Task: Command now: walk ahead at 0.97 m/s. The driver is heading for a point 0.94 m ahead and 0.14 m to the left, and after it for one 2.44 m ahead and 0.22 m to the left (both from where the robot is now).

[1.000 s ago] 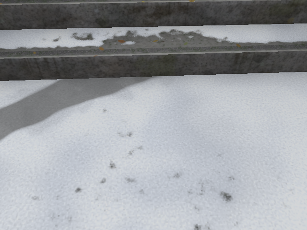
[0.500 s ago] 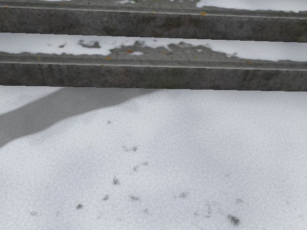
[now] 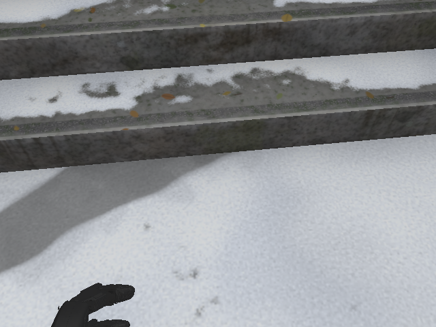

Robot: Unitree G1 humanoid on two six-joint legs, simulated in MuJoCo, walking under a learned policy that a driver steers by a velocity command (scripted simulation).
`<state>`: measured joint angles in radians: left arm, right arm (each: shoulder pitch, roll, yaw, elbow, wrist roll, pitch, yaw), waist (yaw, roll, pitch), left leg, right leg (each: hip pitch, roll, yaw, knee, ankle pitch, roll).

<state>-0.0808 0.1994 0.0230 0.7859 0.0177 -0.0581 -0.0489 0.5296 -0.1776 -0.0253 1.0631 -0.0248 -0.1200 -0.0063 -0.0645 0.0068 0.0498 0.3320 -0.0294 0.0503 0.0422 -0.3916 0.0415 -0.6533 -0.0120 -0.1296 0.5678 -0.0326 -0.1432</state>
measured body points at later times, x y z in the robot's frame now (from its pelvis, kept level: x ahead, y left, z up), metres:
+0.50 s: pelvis +0.48 +0.00 +0.00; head +0.52 +0.00 +0.45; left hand +0.38 +0.24 -0.14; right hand +0.73 -0.21 -0.08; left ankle +0.66 +0.07 -0.71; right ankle +0.21 -0.08 -0.70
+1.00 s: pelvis +0.91 +0.02 +0.02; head +0.94 +0.02 +0.47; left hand +1.00 +0.28 -0.08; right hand +1.06 -0.23 -0.10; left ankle +0.78 +0.09 -0.54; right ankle +0.90 -0.14 -0.71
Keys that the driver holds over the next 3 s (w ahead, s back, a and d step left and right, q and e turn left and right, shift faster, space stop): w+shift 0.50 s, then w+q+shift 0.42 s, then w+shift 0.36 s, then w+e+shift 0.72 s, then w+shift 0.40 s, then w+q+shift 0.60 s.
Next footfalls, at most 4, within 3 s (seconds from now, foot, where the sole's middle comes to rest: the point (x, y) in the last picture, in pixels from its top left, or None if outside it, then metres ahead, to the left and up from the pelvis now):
0.02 right None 0.24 -0.09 -0.75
0.50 left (192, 242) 0.70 0.07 -0.75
0.90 right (246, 180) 0.94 -0.13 -0.75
1.20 left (143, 97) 1.20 0.22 -0.58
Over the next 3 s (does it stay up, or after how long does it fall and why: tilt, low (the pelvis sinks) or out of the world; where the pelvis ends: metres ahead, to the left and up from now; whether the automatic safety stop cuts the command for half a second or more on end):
stays up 2.48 0.15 0.87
